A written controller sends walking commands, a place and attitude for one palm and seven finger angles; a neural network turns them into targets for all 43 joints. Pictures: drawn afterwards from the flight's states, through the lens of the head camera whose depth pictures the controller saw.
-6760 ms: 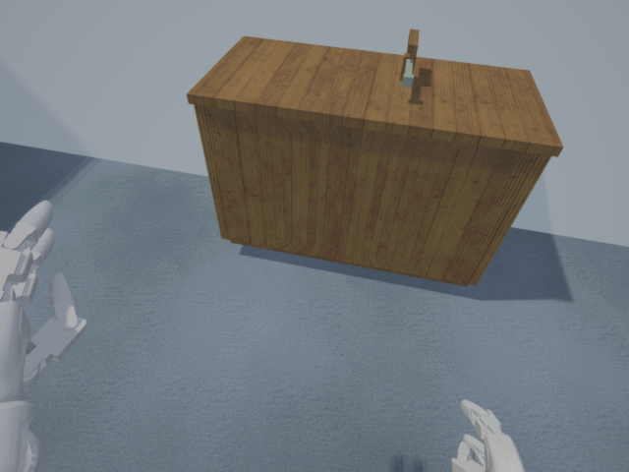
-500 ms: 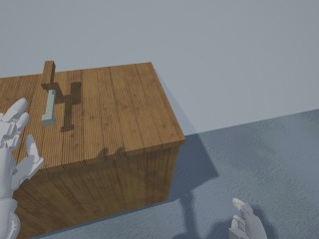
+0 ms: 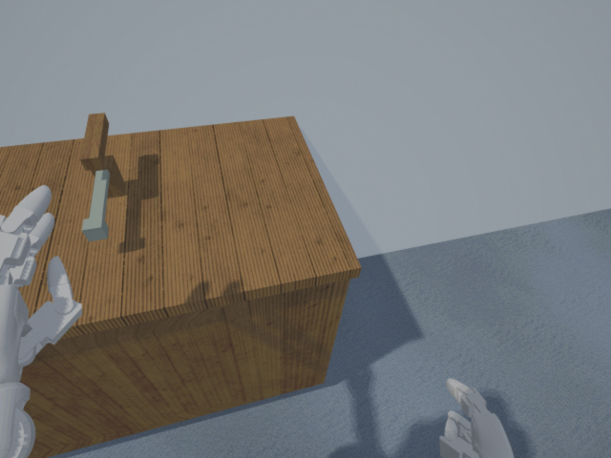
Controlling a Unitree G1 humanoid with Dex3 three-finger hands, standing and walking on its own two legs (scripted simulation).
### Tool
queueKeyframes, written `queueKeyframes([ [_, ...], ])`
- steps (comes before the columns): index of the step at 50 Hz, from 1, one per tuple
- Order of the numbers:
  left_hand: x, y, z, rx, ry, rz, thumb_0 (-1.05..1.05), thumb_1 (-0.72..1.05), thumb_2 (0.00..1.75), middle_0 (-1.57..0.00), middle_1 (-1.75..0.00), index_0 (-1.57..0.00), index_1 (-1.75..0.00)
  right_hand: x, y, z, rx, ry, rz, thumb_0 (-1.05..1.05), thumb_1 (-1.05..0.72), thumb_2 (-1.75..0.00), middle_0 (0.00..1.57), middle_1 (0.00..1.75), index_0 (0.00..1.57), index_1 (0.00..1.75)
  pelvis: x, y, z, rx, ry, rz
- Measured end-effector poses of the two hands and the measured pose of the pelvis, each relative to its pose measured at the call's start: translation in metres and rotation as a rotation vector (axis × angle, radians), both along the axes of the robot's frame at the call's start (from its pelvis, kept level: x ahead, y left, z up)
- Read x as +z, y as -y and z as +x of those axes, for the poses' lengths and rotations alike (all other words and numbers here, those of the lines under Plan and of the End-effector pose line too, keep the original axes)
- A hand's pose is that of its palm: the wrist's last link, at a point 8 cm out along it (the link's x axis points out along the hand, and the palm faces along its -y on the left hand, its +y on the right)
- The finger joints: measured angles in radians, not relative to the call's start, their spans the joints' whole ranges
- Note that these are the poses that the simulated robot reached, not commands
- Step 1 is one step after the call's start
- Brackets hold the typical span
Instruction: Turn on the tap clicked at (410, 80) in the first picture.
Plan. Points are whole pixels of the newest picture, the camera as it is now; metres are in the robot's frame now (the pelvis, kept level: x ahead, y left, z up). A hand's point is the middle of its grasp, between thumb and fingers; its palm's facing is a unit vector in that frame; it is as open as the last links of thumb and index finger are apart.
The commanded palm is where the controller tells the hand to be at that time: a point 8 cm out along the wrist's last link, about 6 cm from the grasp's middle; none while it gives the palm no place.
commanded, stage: shuffle to correct the standing spot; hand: left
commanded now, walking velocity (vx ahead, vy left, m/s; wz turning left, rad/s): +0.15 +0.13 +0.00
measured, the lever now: (95, 229) +0.42 +0.38 +0.01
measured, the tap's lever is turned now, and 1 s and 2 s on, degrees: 0 0 0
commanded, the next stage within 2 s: come to a stop and stand still in 1.38 s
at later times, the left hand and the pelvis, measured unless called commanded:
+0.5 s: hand (69, 276) +0.25 +0.27 +0.16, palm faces +0.37 -0.84 -0.40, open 7.4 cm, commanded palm +0.19 +0.30 +0.17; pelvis +0.03 +0.02 -0.02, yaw +0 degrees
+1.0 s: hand (61, 278) +0.24 +0.27 +0.16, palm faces +0.36 -0.85 -0.39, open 7.4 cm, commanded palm +0.18 +0.32 +0.17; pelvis +0.02 +0.04 -0.02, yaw +0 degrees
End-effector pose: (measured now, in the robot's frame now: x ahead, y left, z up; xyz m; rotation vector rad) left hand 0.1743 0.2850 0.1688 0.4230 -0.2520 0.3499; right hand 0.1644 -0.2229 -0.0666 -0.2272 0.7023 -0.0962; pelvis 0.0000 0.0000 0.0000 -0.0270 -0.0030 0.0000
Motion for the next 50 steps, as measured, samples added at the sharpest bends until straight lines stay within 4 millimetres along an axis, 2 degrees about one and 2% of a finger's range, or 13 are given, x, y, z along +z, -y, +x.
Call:
queueKeyframes([
  [12,0.000,-0.017,0.016,0.000,0.038,0.042,0.01,0.89,0.90,-0.21,-0.30,-0.21,-0.30,-0.011,-0.005,0.013,-0.018,-0.015,-0.010,0.01,-0.91,-0.90,0.20,0.30,0.20,0.30,-0.010,-0.014,0.019,0.014,-0.006,0.004],
  [25,0.002,-0.022,0.033,-0.036,0.048,0.077,0.01,0.89,0.90,-0.21,-0.30,-0.21,-0.30,-0.019,-0.022,0.024,-0.033,-0.026,0.027,0.01,-0.91,-0.90,0.20,0.30,0.20,0.30,-0.016,-0.023,0.031,0.003,-0.011,-0.006],
  [38,0.004,-0.031,0.027,-0.031,0.057,0.087,0.01,0.89,0.90,-0.21,-0.30,-0.22,-0.30,-0.021,-0.024,0.021,-0.036,-0.043,0.015,0.01,-0.91,-0.90,0.20,0.30,0.20,0.30,-0.017,-0.031,0.030,0.019,-0.010,-0.014],
  [43,-0.003,-0.038,0.021,-0.016,0.055,0.059,0.01,0.89,0.90,-0.21,-0.30,-0.22,-0.30,-0.020,-0.025,0.018,-0.049,-0.047,0.002,0.01,-0.91,-0.90,0.20,0.30,0.20,0.30,-0.019,-0.034,0.027,-0.008,-0.001,0.001],
  [50,0.003,-0.028,0.029,-0.045,0.056,0.065,0.01,0.89,0.90,-0.21,-0.30,-0.21,-0.30,-0.019,-0.030,0.010,-0.041,-0.015,0.022,0.01,-0.91,-0.90,0.20,0.30,0.20,0.30,-0.015,-0.036,0.023,-0.006,0.014,-0.009],
])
